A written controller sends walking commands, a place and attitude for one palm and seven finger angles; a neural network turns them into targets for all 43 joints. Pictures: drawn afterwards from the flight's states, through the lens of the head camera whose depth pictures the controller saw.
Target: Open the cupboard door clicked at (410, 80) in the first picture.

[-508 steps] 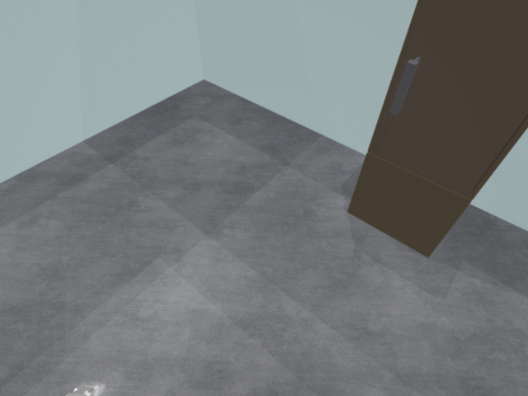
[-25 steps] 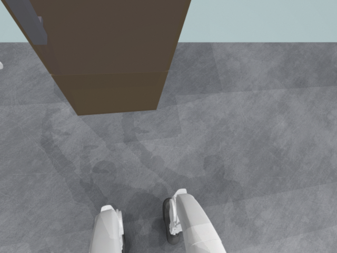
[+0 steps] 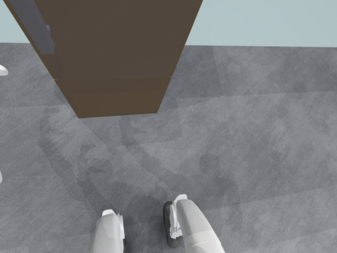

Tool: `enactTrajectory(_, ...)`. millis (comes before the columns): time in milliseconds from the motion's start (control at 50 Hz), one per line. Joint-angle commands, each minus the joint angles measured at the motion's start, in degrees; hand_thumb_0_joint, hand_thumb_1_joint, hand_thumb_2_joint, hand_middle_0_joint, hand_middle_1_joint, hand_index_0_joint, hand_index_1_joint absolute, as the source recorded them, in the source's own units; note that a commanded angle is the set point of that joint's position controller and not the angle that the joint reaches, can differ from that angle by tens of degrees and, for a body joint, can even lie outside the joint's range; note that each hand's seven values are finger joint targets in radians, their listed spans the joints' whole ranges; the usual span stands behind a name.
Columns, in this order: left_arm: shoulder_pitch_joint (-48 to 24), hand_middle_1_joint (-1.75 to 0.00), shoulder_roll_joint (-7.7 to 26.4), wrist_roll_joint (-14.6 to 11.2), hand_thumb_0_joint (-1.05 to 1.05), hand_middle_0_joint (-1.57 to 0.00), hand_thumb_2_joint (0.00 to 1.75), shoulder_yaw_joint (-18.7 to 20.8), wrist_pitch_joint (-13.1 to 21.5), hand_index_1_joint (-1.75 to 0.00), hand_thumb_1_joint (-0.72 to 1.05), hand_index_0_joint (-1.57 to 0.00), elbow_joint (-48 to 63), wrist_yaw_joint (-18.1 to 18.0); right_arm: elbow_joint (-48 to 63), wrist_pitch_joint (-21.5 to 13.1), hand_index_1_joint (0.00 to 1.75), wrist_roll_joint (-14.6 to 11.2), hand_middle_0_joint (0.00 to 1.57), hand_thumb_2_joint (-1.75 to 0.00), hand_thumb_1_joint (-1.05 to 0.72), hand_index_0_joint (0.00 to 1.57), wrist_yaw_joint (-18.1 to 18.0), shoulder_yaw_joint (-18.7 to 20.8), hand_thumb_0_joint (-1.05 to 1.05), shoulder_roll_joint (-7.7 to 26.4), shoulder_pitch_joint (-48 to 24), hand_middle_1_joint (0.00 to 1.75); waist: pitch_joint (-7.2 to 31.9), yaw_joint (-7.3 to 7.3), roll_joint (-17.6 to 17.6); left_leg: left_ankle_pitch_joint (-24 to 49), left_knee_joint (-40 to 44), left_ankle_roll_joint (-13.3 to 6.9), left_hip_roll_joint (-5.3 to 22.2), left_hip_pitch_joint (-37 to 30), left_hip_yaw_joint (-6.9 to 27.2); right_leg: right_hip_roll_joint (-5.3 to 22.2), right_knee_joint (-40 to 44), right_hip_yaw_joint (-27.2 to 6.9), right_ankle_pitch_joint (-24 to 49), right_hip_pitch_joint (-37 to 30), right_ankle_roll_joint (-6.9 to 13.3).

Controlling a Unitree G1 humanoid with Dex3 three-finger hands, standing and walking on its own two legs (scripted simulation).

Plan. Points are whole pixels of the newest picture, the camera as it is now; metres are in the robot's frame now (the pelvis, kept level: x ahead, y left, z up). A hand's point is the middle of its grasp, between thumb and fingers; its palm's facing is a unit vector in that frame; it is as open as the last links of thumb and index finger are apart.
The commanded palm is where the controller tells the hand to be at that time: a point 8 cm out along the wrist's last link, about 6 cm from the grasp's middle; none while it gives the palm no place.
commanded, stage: move the hooked fingers beside the handle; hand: left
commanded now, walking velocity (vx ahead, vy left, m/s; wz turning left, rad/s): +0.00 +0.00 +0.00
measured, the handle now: (31, 8) +0.60 +0.22 +0.06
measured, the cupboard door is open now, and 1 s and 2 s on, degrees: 0 0 0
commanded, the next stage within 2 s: slide the fingers in behind the handle in 0.38 s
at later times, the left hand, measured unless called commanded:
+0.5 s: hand out of the picture +0.52 +0.29 +0.07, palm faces +0.04 -1.00 -0.03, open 14.0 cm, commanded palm +0.51 +0.31 +0.06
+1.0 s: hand out of the picture +0.52 +0.26 +0.07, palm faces +0.03 -1.00 -0.02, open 14.0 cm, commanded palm +0.51 +0.28 +0.06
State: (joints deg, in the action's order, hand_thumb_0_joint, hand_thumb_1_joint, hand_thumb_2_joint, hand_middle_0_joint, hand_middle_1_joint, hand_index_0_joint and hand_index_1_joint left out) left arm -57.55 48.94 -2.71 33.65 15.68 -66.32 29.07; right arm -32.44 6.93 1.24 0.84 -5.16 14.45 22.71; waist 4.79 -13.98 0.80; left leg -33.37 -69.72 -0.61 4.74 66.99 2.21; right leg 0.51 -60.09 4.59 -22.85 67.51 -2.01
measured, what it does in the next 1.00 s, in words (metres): stands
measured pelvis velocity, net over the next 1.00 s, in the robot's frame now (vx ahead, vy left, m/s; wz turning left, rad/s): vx -0.02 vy -0.01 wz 0.01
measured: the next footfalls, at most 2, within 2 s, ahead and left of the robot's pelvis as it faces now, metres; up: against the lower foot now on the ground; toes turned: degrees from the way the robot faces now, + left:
none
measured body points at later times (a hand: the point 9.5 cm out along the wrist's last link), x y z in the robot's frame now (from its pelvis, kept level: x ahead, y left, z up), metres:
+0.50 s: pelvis -0.01 -0.01 +0.00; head +0.18 +0.03 +0.41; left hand +0.51 +0.34 +0.07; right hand +0.01 -0.28 -0.10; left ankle -0.02 +0.10 -0.64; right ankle +0.04 -0.15 -0.64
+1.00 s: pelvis -0.02 -0.01 +0.00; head +0.17 +0.03 +0.40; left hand +0.51 +0.31 +0.07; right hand -0.03 -0.27 -0.10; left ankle -0.02 +0.10 -0.64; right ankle +0.04 -0.15 -0.64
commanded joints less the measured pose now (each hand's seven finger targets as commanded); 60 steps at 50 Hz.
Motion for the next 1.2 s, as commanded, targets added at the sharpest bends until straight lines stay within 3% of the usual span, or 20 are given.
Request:
enactTrajectory(0, -19.87, -1.20, 13.55, -2.33, 0.00, -0.30, 0.30, -0.04, 3.57, -1.20, -0.50, -0.30, 13.56, -0.99, 0.85, -0.03, 0.30, 0.43, 0.20, -0.90, -0.90, 0.20, -0.93, 5.45, 0.00, 13.26, 13.13, 0.30, 34.06, 0.53, 18.69, 46.71, 7.50, 0.30, -0.69, -33.48, 3.78, -3.71, 3.62, 0.40, 18.95, -13.31, 2.94)
enactTrajectory(40, -19.71, -1.20, 12.53, -2.23, 0.00, -0.30, 0.30, -0.66, 3.87, -1.20, -0.50, -0.30, 12.93, -1.53, 0.70, 0.02, 0.30, 0.38, 0.20, -0.90, -0.90, 0.20, -0.95, 5.44, 0.00, 13.13, 12.96, 0.30, 32.62, 0.61, 19.68, 47.67, 7.82, 0.66, -0.65, -34.59, 3.70, -3.71, 3.83, 0.48, 18.85, -12.37, 3.12)
enactTrajectory(80, -18.45, -1.20, 12.61, -2.16, 0.00, -0.30, 0.30, -0.42, 4.13, -1.20, -0.50, -0.30, 10.35, -2.11, 1.27, -0.05, 0.30, 0.30, 0.20, -0.90, -0.90, 0.20, -1.01, 5.22, 0.00, 13.02, 12.24, 0.30, 30.35, 0.56, 15.63, 42.54, 7.92, -0.12, -1.18, -29.86, 2.66, -3.75, 4.03, -0.05, 18.92, -15.03, 2.95)
enactTrajectory(120, -19.36, -1.20, 15.40, -1.67, 0.00, -0.30, 0.30, 1.33, 5.09, -1.20, -0.50, -0.30, 9.95, -2.60, 1.84, -0.11, 0.30, 0.31, 0.20, -0.90, -0.90, 0.20, -1.26, 5.02, 0.00, 12.98, 11.79, 0.30, 29.44, 0.88, 15.81, 40.71, 7.79, -0.47, -1.45, -26.85, 1.89, -3.63, 3.40, -0.52, 20.51, -17.26, 3.26)
enactTrajectory(220, -18.47, -1.20, 17.65, -1.54, 0.00, -0.30, 0.30, 2.71, 7.41, -1.20, -0.50, -0.30, 11.99, -1.90, 2.82, -0.25, 0.30, 0.27, 0.20, -0.90, -0.90, 0.20, -1.31, 5.24, 0.00, 12.95, 10.97, 0.30, 33.31, 2.03, 17.65, 42.49, 7.35, -0.31, -1.60, -27.75, 1.70, -3.52, 2.38, -1.02, 22.44, -19.88, 3.47)
enactTrajectory(260, -17.92, -1.20, 15.20, -2.32, 0.00, -0.30, 0.30, 1.30, 7.15, -1.20, -0.50, -0.30, 10.03, -0.99, 2.42, -0.22, 0.30, 0.09, 0.20, -0.90, -0.90, 0.20, -1.28, 5.22, 0.00, 12.91, 10.61, 0.30, 32.60, 1.30, 15.53, 40.72, 7.12, -0.46, -1.60, -27.17, 1.50, -3.66, 2.76, -1.05, 21.82, -19.44, 3.08)
enactTrajectory(280, -18.81, -1.20, 16.27, -2.54, 0.00, -0.30, 0.30, 1.82, 6.99, -1.20, -0.50, -0.30, 9.52, -0.70, 2.22, -0.25, 0.30, 0.04, 0.20, -0.90, -0.90, 0.20, -1.45, 5.15, 0.00, 13.21, 10.52, 0.30, 31.70, 0.95, 13.85, 38.39, 7.32, -0.67, -1.60, -25.34, 1.51, -3.61, 2.90, -1.06, 21.09, -20.08, 2.93)
enactTrajectory(320, -19.01, -1.20, 15.92, -2.73, 0.00, -0.30, 0.30, 1.30, 6.63, -1.20, -0.50, -0.30, 8.92, -0.01, 2.66, -0.34, 0.30, -0.22, 0.20, -0.90, -0.90, 0.20, -1.63, 4.95, 0.00, 13.20, 10.20, 0.30, 31.67, 1.05, 15.27, 37.31, 7.13, -0.88, -1.87, -24.73, 1.20, -3.57, 2.55, -1.32, 21.01, -19.91, 3.20)
enactTrajectory(400, -20.59, -1.20, 15.31, -2.70, 0.00, -0.30, 0.30, 0.35, 6.25, -1.20, -0.50, -0.30, 8.84, 0.21, 2.01, -0.38, 0.30, -0.28, 0.20, -0.90, -0.90, 0.20, -1.82, 4.90, 0.00, 13.25, 10.19, 0.30, 31.94, 0.39, 13.76, 34.24, 6.87, -1.07, -1.91, -23.64, 1.19, -3.54, 2.84, -1.36, 19.13, -19.04, 2.78)
enactTrajectory(440, -22.31, -1.20, 17.04, -2.43, 0.00, -0.30, 0.30, 0.98, 6.65, -1.20, -0.50, -0.30, 8.91, 0.22, 1.67, -0.48, 0.30, -0.26, 0.20, -0.90, -0.90, 0.20, -1.99, 4.72, 0.00, 13.42, 10.27, 0.30, 33.00, 0.57, 15.30, 34.38, 6.50, -0.84, -1.96, -23.83, 1.47, -3.39, 2.20, -1.40, 18.78, -18.45, 3.00)
enactTrajectory(480, -23.75, -1.20, 14.31, -2.28, 0.00, -0.30, 0.30, -1.32, 6.35, -1.20, -0.50, -0.30, 7.95, -0.05, 1.29, -0.71, 0.30, -0.19, 0.20, -0.90, -0.90, 0.20, -1.98, 4.60, 0.00, 13.11, 10.21, 0.30, 31.45, -0.37, 14.81, 32.30, 6.42, -0.99, -1.95, -23.05, 1.59, -3.39, 2.41, -1.31, 17.22, -17.05, 2.86)
enactTrajectory(640, -23.45, -1.20, 17.30, -1.28, 0.00, -0.30, 0.30, 0.74, 5.71, -1.20, -0.50, -0.30, 9.00, -2.04, 1.56, -0.98, 0.30, -0.02, 0.20, -0.90, -0.90, 0.20, -1.94, 4.33, 0.00, 13.21, 10.47, 0.30, 34.08, 0.94, 16.07, 30.72, 6.53, -0.97, -2.06, -22.13, 1.43, -3.20, 1.93, -1.52, 16.62, -18.30, 3.01)
enactTrajectory(720, -24.80, -1.20, 16.48, -1.16, 0.00, -0.30, 0.30, 0.18, 5.81, -1.20, -0.50, -0.30, 9.35, -3.17, 1.88, -1.24, 0.30, 0.03, 0.20, -0.90, -0.90, 0.20, -1.81, 4.21, 0.00, 13.05, 10.34, 0.30, 32.61, 0.33, 14.62, 28.23, 6.88, -1.23, -2.10, -20.21, 1.29, -3.31, 2.21, -1.61, 15.49, -18.81, 3.01)
enactTrajectory(740, -23.83, -1.20, 18.50, -0.92, 0.00, -0.30, 0.30, 1.85, 5.93, -1.20, -0.50, -0.30, 9.49, -3.42, 2.02, -1.24, 0.30, 0.05, 0.20, -0.90, -0.90, 0.20, -1.81, 4.20, 0.00, 13.12, 10.46, 0.30, 34.03, 1.31, 14.99, 28.10, 6.95, -1.13, -2.12, -19.98, 1.06, -3.34, 2.17, -1.84, 15.66, -20.13, 2.94)
enactTrajectory(840, -23.24, -1.20, 14.47, -1.38, 0.00, -0.30, 0.30, -0.43, 6.40, -1.20, -0.50, -0.30, 10.66, -3.79, 1.64, -1.42, 0.30, 0.14, 0.20, -0.90, -0.90, 0.20, -1.46, 4.56, 0.00, 13.03, 10.44, 0.30, 33.71, 0.70, 15.45, 28.86, 7.60, -0.87, -1.91, -22.72, 1.39, -3.32, 2.62, -1.40, 14.95, -18.03, 2.96)
enactTrajectory(920, -24.42, -1.20, 11.33, -1.63, 0.00, -0.30, 0.30, -2.57, 6.04, -1.20, -0.50, -0.30, 9.03, -4.26, 1.16, -1.70, 0.30, 0.12, 0.20, -0.90, -0.90, 0.20, -1.67, 4.58, 0.00, 13.00, 10.80, 0.30, 30.34, -0.13, 14.64, 26.82, 8.42, -0.98, -2.05, -22.35, 1.83, -3.30, 3.27, -1.09, 12.60, -15.99, 3.05)
enactTrajectory(980, -26.44, -1.20, 10.41, -1.34, 0.00, -0.30, 0.30, -3.27, 6.30, -1.20, -0.50, -0.30, 8.80, -5.23, 0.33, -1.97, 0.30, 0.41, 0.20, -0.90, -0.90, 0.20, -1.76, 4.66, 0.00, 13.00, 11.21, 0.30, 30.82, -0.68, 14.03, 27.24, 8.35, -0.80, -2.01, -23.00, 2.25, -3.13, 3.29, -0.97, 12.29, -15.25, 2.92)
enactTrajectory(1040, -25.49, -1.20, 9.28, -1.41, 0.00, -0.30, 0.30, -2.94, 7.47, -1.20, -0.50, -0.30, 11.78, -5.97, 0.17, -1.96, 0.30, 0.86, 0.20, -0.90, -0.90, 0.20, -1.35, 5.16, 0.00, 12.82, 11.71, 0.30, 35.30, 0.30, 16.87, 32.76, 7.89, -0.15, -1.90, -27.79, 2.64, -3.11, 2.51, -0.75, 14.99, -15.10, 3.31)
enactTrajectory(1100, -22.27, -1.20, 5.42, -1.71, 0.00, -0.30, 0.30, -4.52, 6.72, -1.20, -0.50, -0.30, 8.90, -6.74, 0.35, -1.63, 0.30, 0.74, 0.20, -0.90, -0.90, 0.20, -0.90, 5.20, 0.00, 12.50, 11.30, 0.30, 31.20, 0.17, 13.75, 31.43, 8.38, -0.25, -1.99, -25.52, 2.22, -3.19, 3.27, -0.54, 14.61, -15.24, 3.17)
enactTrajectory(1180, -24.34, -1.20, 8.63, -0.55, 0.00, -0.30, 0.30, -3.20, 6.57, -1.20, -0.50, -0.30, 8.00, -8.18, 0.91, -1.59, 0.30, 0.57, 0.20, -0.90, -0.90, 0.20, -1.29, 4.85, 0.00, 12.48, 11.05, 0.30, 29.77, 0.19, 12.42, 26.44, 8.45, -0.91, -2.52, -20.16, 1.13, -3.04, 3.20, -1.49, 13.84, -17.95, 2.97)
